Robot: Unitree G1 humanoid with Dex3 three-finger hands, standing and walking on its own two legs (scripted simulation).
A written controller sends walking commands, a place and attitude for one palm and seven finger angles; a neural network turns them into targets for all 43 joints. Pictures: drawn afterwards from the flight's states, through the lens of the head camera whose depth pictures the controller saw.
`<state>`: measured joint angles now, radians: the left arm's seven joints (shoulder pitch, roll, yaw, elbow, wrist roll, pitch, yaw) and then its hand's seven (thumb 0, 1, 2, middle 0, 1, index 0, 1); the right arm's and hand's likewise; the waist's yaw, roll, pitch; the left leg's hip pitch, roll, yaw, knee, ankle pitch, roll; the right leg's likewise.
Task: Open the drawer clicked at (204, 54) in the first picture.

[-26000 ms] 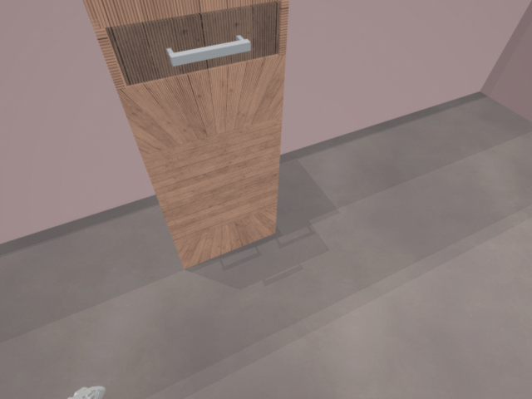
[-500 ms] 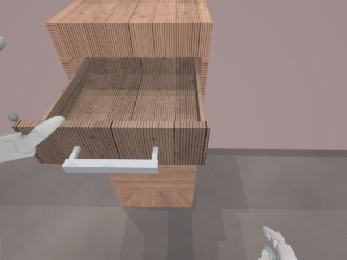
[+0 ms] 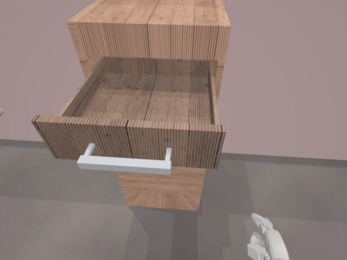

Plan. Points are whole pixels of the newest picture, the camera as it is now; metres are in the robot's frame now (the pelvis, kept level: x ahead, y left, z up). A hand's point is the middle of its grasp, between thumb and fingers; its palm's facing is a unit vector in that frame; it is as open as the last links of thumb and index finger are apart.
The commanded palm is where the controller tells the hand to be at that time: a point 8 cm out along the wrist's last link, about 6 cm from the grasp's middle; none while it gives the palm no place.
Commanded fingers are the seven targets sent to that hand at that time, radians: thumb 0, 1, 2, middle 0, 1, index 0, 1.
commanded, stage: step back with the hand held close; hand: left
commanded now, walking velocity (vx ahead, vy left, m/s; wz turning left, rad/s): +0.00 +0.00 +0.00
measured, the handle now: (127, 157) +0.28 +0.14 +0.13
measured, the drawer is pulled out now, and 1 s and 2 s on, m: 0.29 0.29 0.29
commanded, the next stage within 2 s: stop stepping back and stand still in 1.14 s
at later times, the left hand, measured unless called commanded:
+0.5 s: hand (1, 128) +0.16 +0.22 +0.32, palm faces +0.56 -0.65 -0.51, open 7.4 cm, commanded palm +0.09 +0.29 +0.32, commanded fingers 0.00 0.90 0.90 -0.20 -0.30 -0.20 -0.30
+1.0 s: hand out of the picture +0.07 +0.23 +0.34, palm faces +0.65 -0.73 -0.22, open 7.4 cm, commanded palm +0.00 +0.28 +0.32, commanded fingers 0.00 0.90 0.90 -0.20 -0.30 -0.20 -0.30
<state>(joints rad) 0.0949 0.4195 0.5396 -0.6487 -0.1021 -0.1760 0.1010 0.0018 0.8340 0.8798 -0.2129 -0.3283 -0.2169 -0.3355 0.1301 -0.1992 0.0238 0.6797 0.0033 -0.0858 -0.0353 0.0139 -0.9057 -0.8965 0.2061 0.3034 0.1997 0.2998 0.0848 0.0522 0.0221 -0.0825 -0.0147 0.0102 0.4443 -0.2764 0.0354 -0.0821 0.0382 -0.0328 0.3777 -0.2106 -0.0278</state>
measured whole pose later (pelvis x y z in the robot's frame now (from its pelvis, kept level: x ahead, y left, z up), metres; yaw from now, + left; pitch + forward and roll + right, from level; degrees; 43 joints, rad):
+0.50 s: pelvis -0.05 +0.01 -0.01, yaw -2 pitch +2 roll -1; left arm 0.28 0.62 0.72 -0.76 -0.06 -0.28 0.12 0.00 0.88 0.90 -0.22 -0.30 -0.22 -0.31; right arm 0.18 -0.26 -0.05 0.61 0.03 -0.05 -0.05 0.01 -0.91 -0.90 0.20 0.30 0.20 0.30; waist -0.01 0.04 0.01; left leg -0.34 -0.02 0.05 0.54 -0.23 0.05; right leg -0.35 0.03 -0.01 0.48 -0.16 -0.01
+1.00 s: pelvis -0.13 +0.00 -0.02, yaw -1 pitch +0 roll -1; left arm 0.01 0.52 0.68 -0.68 -0.04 -0.27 0.17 0.00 0.88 0.90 -0.21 -0.30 -0.21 -0.30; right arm 0.22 -0.17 0.00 0.68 0.00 -0.12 -0.04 0.01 -0.90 -0.90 0.21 0.30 0.20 0.30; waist -0.02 0.01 0.02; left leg -0.53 -0.01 0.01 0.88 -0.37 0.00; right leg -0.32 0.04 0.00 0.61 -0.28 -0.02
